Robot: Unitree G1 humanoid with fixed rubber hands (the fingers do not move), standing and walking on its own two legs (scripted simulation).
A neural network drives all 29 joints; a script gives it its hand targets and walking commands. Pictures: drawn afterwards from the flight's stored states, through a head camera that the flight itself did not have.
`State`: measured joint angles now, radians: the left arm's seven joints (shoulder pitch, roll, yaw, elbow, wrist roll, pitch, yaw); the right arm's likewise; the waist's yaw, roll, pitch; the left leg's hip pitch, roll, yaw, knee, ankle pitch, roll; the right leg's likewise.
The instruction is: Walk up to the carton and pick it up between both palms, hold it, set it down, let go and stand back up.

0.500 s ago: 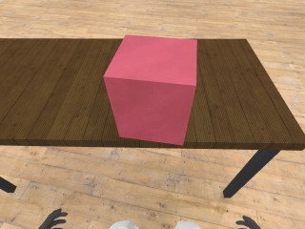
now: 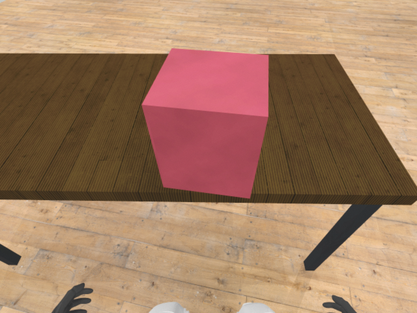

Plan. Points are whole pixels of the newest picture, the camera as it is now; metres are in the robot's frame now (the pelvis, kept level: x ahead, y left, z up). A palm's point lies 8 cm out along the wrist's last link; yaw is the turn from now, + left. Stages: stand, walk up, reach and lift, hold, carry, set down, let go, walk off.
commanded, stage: walk up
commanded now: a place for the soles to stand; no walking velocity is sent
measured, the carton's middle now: (212, 125) +0.48 +0.01 +0.08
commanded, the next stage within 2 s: reach and lift in 0.80 s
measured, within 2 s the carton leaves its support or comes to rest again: neither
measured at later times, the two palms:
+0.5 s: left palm out of the picture +0.12 +0.29 -0.08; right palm out of the picture +0.10 -0.27 -0.11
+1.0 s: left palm (75, 294) +0.17 +0.27 -0.08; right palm out of the picture +0.11 -0.28 -0.11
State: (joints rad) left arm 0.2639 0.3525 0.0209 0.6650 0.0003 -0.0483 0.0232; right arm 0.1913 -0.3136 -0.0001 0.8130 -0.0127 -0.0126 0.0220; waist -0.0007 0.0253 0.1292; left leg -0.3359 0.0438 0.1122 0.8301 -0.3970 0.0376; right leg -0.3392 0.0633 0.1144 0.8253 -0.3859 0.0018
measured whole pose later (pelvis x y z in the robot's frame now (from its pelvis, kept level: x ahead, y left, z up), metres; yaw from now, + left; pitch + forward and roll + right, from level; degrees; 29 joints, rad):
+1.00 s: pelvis +0.00 +0.00 +0.00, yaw +0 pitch -6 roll +0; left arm 0.05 0.33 0.02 0.65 0.00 0.30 0.03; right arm 0.17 -0.32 -0.05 0.95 -0.09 -0.24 0.06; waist 0.00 0.01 0.13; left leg -0.34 0.05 0.11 0.83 -0.40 0.03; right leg -0.34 0.06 0.10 0.84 -0.40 0.00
